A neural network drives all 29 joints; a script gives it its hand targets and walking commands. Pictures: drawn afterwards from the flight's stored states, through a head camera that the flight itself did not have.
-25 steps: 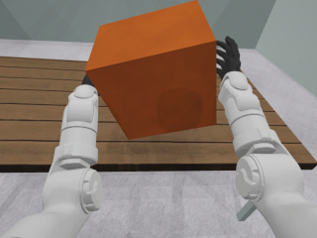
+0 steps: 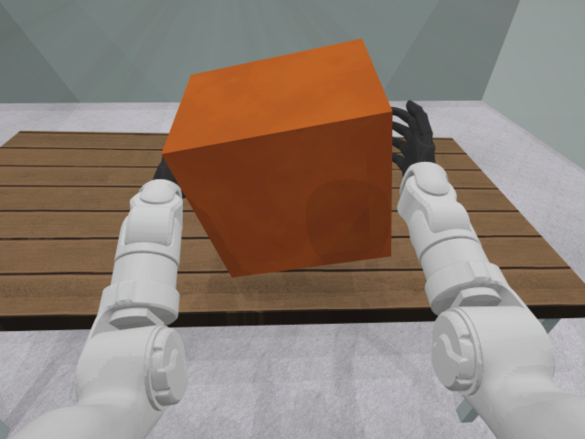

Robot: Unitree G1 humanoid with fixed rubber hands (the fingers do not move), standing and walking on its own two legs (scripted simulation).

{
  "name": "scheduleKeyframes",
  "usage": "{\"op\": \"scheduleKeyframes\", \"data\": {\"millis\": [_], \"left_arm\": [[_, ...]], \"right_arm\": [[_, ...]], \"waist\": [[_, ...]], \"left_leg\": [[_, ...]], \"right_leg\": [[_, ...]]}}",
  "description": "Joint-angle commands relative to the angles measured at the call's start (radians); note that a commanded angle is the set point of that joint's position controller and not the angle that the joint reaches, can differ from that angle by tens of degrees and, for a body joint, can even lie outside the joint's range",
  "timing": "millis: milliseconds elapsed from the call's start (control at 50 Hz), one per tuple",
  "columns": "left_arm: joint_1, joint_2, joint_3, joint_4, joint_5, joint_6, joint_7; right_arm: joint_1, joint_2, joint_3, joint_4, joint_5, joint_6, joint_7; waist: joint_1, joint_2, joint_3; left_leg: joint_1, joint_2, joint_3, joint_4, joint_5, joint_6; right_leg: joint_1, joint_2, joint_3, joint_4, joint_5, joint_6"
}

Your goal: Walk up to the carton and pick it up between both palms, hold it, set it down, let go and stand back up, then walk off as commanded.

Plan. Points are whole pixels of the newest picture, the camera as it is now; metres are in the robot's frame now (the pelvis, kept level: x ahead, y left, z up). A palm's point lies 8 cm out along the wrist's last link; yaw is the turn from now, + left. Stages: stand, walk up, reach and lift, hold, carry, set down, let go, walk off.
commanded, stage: set down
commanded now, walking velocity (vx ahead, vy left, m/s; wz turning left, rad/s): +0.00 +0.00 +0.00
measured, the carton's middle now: (292, 166) +0.44 +0.01 +0.20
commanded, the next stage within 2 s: none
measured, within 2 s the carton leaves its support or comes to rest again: neither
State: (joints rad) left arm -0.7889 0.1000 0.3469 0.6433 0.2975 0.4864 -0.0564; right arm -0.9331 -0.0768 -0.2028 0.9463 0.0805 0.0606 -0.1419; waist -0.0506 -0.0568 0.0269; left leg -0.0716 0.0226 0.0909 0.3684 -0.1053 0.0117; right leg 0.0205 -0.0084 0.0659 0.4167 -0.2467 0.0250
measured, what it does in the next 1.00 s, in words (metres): stands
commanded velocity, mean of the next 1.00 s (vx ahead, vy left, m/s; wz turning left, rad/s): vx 0.00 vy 0.00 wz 0.00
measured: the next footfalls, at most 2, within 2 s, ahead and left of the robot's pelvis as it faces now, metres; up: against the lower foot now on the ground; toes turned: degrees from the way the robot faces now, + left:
none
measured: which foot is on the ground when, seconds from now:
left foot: down 0.00-1.00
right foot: down 0.00-1.00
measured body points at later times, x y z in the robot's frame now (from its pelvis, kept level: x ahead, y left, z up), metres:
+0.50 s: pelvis +0.03 +0.00 +0.00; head +0.00 +0.02 +0.45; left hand +0.45 +0.16 +0.15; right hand +0.45 -0.17 +0.21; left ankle +0.08 +0.11 -0.74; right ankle +0.01 -0.14 -0.74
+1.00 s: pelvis +0.02 +0.00 +0.00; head +0.00 +0.03 +0.45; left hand +0.44 +0.17 +0.13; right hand +0.44 -0.16 +0.19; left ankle +0.08 +0.11 -0.74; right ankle +0.01 -0.14 -0.74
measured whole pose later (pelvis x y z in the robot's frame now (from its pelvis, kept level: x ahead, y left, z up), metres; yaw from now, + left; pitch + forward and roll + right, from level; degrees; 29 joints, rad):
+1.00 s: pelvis +0.02 +0.00 +0.00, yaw +0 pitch -7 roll +1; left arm -0.81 0.10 0.40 0.86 0.29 0.25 -0.04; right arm -0.89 -0.02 -0.32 0.95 -0.09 -0.02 -0.15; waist -0.05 -0.07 0.08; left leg -0.11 0.01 0.09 0.37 -0.13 0.01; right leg -0.02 -0.02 0.07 0.41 -0.27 0.03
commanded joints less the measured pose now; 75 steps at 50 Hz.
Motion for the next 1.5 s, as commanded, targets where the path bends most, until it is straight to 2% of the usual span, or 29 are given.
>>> {"op": "scheduleKeyframes", "data": {"millis": [0, 140, 160, 180, 200, 280, 320, 340, 400, 440, 460, 520, 580, 700, 720, 800, 860, 880, 980, 1020, 1060, 1160, 1260, 1280, 1300, 1320, 1340, 1380, 1480], "left_arm": [[-0.947, -0.458, -0.254, -0.099, -0.113, -0.188, -0.152], [-0.89, -0.47, -0.24, -0.077, -0.069, -0.228, -0.14], [-0.87, -0.461, -0.232, -0.08, -0.065, -0.23, -0.139], [-0.871, -0.485, -0.252, -0.093, -0.073, -0.233, -0.137], [-0.857, -0.485, -0.254, -0.103, -0.07, -0.238, -0.133], [-0.848, -0.503, -0.288, -0.144, -0.083, -0.262, -0.127], [-0.848, -0.508, -0.306, -0.165, -0.091, -0.271, -0.126], [-0.832, -0.506, -0.313, -0.174, -0.094, -0.271, -0.123], [-0.793, -0.492, -0.307, -0.181, -0.097, -0.277, -0.125], [-0.788, -0.479, -0.307, -0.183, -0.097, -0.278, -0.128], [-0.782, -0.476, -0.306, -0.175, -0.101, -0.28, -0.129], [-0.775, -0.458, -0.282, -0.18, -0.096, -0.283, -0.138], [-0.759, -0.428, -0.24, -0.107, -0.077, -0.282, -0.153], [-0.81, -0.428, -0.237, -0.061, -0.091, -0.316, -0.167], [-0.829, -0.433, -0.248, -0.066, -0.093, -0.324, -0.165], [-0.871, -0.424, -0.233, 0.007, -0.087, -0.348, -0.172], [-0.925, -0.42, -0.216, 0.051, -0.088, -0.376, -0.171], [-0.956, -0.431, -0.236, 0.048, -0.099, -0.387, -0.168], [-0.993, -0.434, -0.204, 0.123, -0.092, -0.425, -0.154], [-0.985, -0.429, -0.191, 0.15, -0.089, -0.438, -0.148], [-0.978, -0.414, -0.156, 0.169, -0.064, -0.445, -0.143], [-0.96, -0.402, -0.118, 0.199, -0.056, -0.461, -0.144], [-0.956, -0.405, -0.135, 0.199, -0.074, -0.49, -0.141], [-0.944, -0.403, -0.132, 0.202, -0.073, -0.491, -0.144], [-0.93, -0.408, -0.143, 0.207, -0.076, -0.493, -0.145], [-0.929, -0.411, -0.144, 0.208, -0.081, -0.497, -0.147], [-0.936, -0.419, -0.151, 0.201, -0.08, -0.502, -0.145], [-0.93, -0.425, -0.176, 0.188, -0.088, -0.514, -0.144], [-0.924, -0.423, -0.192, 0.215, -0.093, -0.525, -0.148]], "right_arm": [[-0.669, 0.55, 0.06, -0.146, -0.146, -0.048, 0.182], [-0.602, 0.524, 0.029, -0.079, -0.19, -0.068, 0.193], [-0.588, 0.529, 0.038, -0.077, -0.189, -0.069, 0.192], [-0.588, 0.528, 0.032, -0.076, -0.188, -0.076, 0.192], [-0.561, 0.524, 0.038, -0.065, -0.185, -0.08, 0.193], [-0.541, 0.533, 0.073, -0.096, -0.175, -0.1, 0.18], [-0.52, 0.548, 0.093, -0.111, -0.166, -0.108, 0.173], [-0.506, 0.544, 0.104, -0.113, -0.157, -0.11, 0.168], [-0.482, 0.568, 0.148, -0.14, -0.144, -0.102, 0.157], [-0.477, 0.585, 0.184, -0.149, -0.134, -0.099, 0.15], [-0.472, 0.586, 0.194, -0.162, -0.132, -0.095, 0.148], [-0.458, 0.619, 0.235, -0.171, -0.127, -0.083, 0.142], [-0.471, 0.636, 0.236, -0.177, -0.134, -0.071, 0.139], [-0.534, 0.663, 0.227, -0.222, -0.163, -0.094, 0.138], [-0.524, 0.659, 0.207, -0.198, -0.169, -0.094, 0.142], [-0.494, 0.633, 0.117, -0.135, -0.229, -0.092, 0.145], [-0.517, 0.633, 0.056, -0.104, -0.272, -0.095, 0.154], [-0.517, 0.635, 0.029, -0.093, -0.285, -0.102, 0.157], [-0.531, 0.641, -0.033, -0.046, -0.327, -0.106, 0.172], [-0.536, 0.65, -0.039, -0.04, -0.335, -0.109, 0.176], [-0.541, 0.656, -0.04, -0.023, -0.345, -0.102, 0.186], [-0.533, 0.67, -0.041, -0.044, -0.372, -0.097, 0.194], [-0.522, 0.674, -0.028, -0.051, -0.372, -0.116, 0.19], [-0.524, 0.683, -0.022, -0.068, -0.372, -0.115, 0.189], [-0.51, 0.68, -0.021, -0.064, -0.374, -0.115, 0.187], [-0.516, 0.691, -0.015, -0.077, -0.376, -0.119, 0.184], [-0.515, 0.694, -0.015, -0.076, -0.376, -0.125, 0.181], [-0.505, 0.705, 0.006, -0.08, -0.371, -0.132, 0.177], [-0.485, 0.713, 0.007, -0.076, -0.367, -0.143, 0.167]], "waist": [[-0.015, 0.033, -0.34], [-0.021, 0.096, -0.332], [-0.009, 0.097, -0.326], [-0.025, 0.108, -0.348], [-0.025, 0.129, -0.36], [-0.033, 0.138, -0.463], [-0.039, 0.127, -0.502], [-0.036, 0.14, -0.508], [-0.021, 0.118, -0.531], [-0.008, 0.112, -0.561], [-0.015, 0.1, -0.56], [-0.001, 0.065, -0.565], [0.015, 0.027, -0.525], [0.02, 0.017, -0.568], [0.011, 0.037, -0.552], [-0.021, 0.037, -0.515], [-0.028, 0.05, -0.5], [-0.045, 0.057, -0.498], [-0.039, 0.083, -0.517], [-0.024, 0.082, -0.529], [-0.006, 0.087, -0.504], [0.006, 0.061, -0.511], [-0.003, 0.07, -0.6], [0.005, 0.057, -0.61], [-0.007, 0.065, -0.623], [0.0, 0.064, -0.66], [-0.012, 0.077, -0.692], [-0.011, 0.073, -0.716], [-0.015, 0.089, -0.786]], "left_leg": [[0.19, -0.035, 0.019, -0.156, -0.266, -0.008], [0.211, -0.029, 0.019, -0.153, -0.183, -0.031], [0.215, -0.03, 0.023, -0.15, -0.154, -0.03], [0.233, -0.028, 0.018, -0.142, -0.115, -0.038], [0.258, -0.026, 0.019, -0.131, -0.061, -0.047], [0.318, -0.028, 0.017, -0.075, 0.132, -0.061], [0.351, -0.031, 0.015, -0.054, 0.214, -0.064], [0.371, -0.03, 0.018, -0.039, 0.278, -0.071], [0.382, -0.034, 0.016, -0.016, 0.386, -0.069], [0.375, -0.039, 0.014, -0.004, 0.421, -0.071], [0.359, -0.041, 0.015, -0.002, 0.425, -0.069], [0.31, -0.053, 0.021, -0.008, 0.391, -0.055], [0.239, -0.063, 0.032, -0.036, 0.303, -0.036], [0.172, -0.064, 0.031, -0.053, 0.217, -0.027], [0.188, -0.06, 0.029, -0.053, 0.227, -0.033], [0.207, -0.051, 0.031, -0.067, 0.153, -0.033], [0.206, -0.045, 0.036, -0.077, 0.093, -0.029], [0.218, -0.041, 0.033, -0.075, 0.085, -0.033], [0.212, -0.032, 0.04, -0.079, 0.018, -0.033], [0.198, -0.031, 0.045, -0.081, -0.001, -0.028], [0.184, -0.028, 0.048, -0.085, -0.002, -0.022], [0.157, -0.031, 0.055, -0.08, 0.008, -0.01], [0.192, -0.026, 0.055, -0.05, 0.114, -0.021], [0.171, -0.029, 0.056, -0.045, 0.125, -0.018], [0.167, -0.027, 0.054, -0.041, 0.142, -0.021], [0.17, -0.029, 0.054, -0.036, 0.158, -0.021], [0.172, -0.028, 0.052, -0.028, 0.181, -0.028], [0.168, -0.026, 0.044, -0.015, 0.227, -0.032], [0.191, -0.02, 0.039, 0.009, 0.315, -0.041]], "right_leg": [[-0.214, 0.024, -0.139, -0.2, -0.158, 0.003], [-0.184, 0.028, -0.154, -0.192, -0.067, 0.007], [-0.17, 0.025, -0.152, -0.196, -0.049, 0.007], [-0.172, 0.031, -0.162, -0.191, -0.015, 0.006], [-0.176, 0.032, -0.166, -0.19, 0.023, 0.002], [-0.161, 0.042, -0.168, -0.173, 0.156, 0.006], [-0.149, 0.046, -0.169, -0.168, 0.215, 0.009], [-0.146, 0.05, -0.167, -0.166, 0.241, 0.008], [-0.102, 0.048, -0.158, -0.151, 0.377, 0.022], [-0.072, 0.041, -0.146, -0.13, 0.473, 0.032], [-0.058, 0.038, -0.143, -0.121, 0.515, 0.039], [0.001, 0.024, -0.123, -0.09, 0.639, 0.06], [0.042, 0.014, -0.112, -0.08, 0.662, 0.073], [0.048, 0.009, -0.108, -0.067, 0.639, 0.074], [0.03, 0.011, -0.114, -0.071, 0.615, 0.074], [-0.036, 0.019, -0.127, -0.107, 0.455, 0.064], [-0.098, 0.024, -0.136, -0.122, 0.323, 0.054], [-0.127, 0.032, -0.144, -0.135, 0.269, 0.046], [-0.173, 0.031, -0.137, -0.147, 0.144, 0.029], [-0.167, 0.026, -0.127, -0.147, 0.128, 0.029], [-0.167, 0.023, -0.125, -0.135, 0.134, 0.032], [-0.158, 0.021, -0.123, -0.116, 0.16, 0.04], [-0.167, 0.024, -0.131, -0.1, 0.276, 0.043], [-0.15, 0.02, -0.123, -0.093, 0.313, 0.047], [-0.135, 0.02, -0.127, -0.085, 0.35, 0.051], [-0.119, 0.016, -0.121, -0.079, 0.386, 0.053], [-0.115, 0.015, -0.123, -0.068, 0.427, 0.054], [-0.1, 0.015, -0.122, -0.055, 0.507, 0.062], [-0.099, 0.015, -0.119, -0.045, 0.598, 0.065]]}}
